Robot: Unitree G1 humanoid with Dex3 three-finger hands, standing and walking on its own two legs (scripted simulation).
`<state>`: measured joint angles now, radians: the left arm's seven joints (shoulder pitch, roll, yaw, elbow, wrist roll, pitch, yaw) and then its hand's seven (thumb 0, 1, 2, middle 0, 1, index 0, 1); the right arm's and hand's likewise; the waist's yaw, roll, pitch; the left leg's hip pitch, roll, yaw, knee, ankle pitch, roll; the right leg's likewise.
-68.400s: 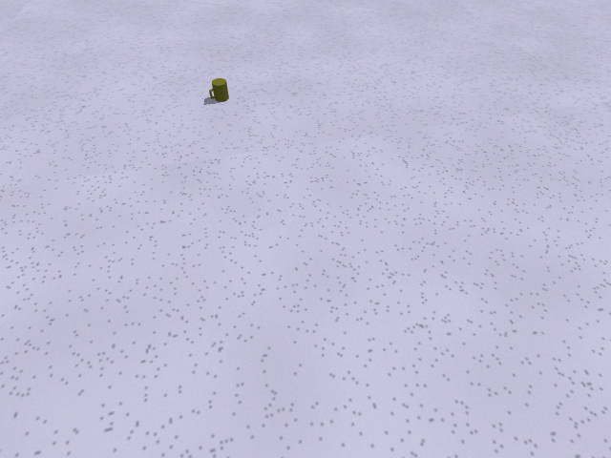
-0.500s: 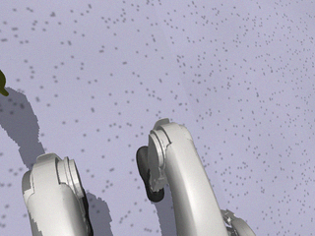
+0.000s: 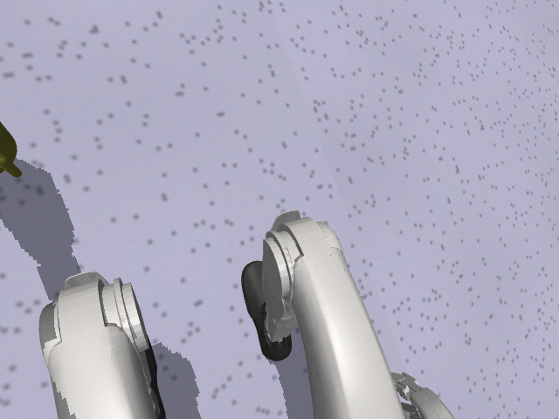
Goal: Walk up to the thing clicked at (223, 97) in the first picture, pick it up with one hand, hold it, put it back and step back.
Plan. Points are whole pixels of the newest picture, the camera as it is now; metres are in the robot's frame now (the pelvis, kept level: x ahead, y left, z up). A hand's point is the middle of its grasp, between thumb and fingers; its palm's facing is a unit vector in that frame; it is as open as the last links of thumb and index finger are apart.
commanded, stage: crouch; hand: left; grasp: from above
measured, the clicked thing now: out of the picture +0.52 +0.27 -0.23
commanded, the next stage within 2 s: none
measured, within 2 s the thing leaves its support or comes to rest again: neither
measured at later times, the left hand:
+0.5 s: hand out of the picture +0.53 +0.28 -0.17, palm faces -0.48 -0.09 -0.87, open 10.8 cm
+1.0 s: hand out of the picture +0.53 +0.28 -0.17, palm faces -0.49 -0.09 -0.87, open 10.8 cm
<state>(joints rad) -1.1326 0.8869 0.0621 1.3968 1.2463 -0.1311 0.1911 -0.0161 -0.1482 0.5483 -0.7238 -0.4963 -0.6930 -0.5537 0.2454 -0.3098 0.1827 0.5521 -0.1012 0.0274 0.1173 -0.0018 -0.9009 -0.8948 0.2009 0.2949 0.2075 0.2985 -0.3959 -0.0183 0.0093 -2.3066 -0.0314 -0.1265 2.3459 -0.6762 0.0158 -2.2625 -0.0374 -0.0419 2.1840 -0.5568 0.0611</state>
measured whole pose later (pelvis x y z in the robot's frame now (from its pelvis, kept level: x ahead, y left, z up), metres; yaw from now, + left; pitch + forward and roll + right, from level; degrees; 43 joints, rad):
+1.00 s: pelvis +0.00 +0.00 +0.00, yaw +0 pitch +36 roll -11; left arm -1.15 0.90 0.06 1.41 1.24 -0.13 0.18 -0.01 -0.15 0.55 -0.72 -0.49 -0.69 -0.55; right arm 0.24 -0.31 0.18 0.55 -0.10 0.02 0.12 0.00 -0.90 -0.89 0.20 0.29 0.21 0.30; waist -0.40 -0.02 0.01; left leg -2.30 -0.03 -0.13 2.34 -0.68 0.02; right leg -2.26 -0.04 -0.04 2.18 -0.56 0.06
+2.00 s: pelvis +0.00 +0.00 +0.00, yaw +0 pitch +37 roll -10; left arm -1.14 0.88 0.06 1.39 1.25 -0.12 0.18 -0.01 -0.14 0.55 -0.72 -0.49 -0.69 -0.55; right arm 0.24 -0.30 0.17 0.57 -0.10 0.03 0.11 0.00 -0.90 -0.89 0.20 0.29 0.21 0.30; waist -0.39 -0.01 0.00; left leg -2.30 -0.03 -0.12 2.33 -0.68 0.02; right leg -2.26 -0.04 -0.04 2.17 -0.56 0.06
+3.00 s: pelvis +0.00 +0.00 +0.00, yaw +0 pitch +36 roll -10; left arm -1.14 0.89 0.06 1.40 1.24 -0.13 0.17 -0.01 -0.15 0.55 -0.72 -0.49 -0.69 -0.55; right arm 0.24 -0.31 0.18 0.55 -0.10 0.03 0.12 0.00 -0.90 -0.90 0.20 0.29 0.21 0.30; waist -0.39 -0.01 0.01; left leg -2.29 -0.03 -0.12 2.33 -0.68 0.02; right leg -2.25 -0.04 -0.04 2.17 -0.56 0.06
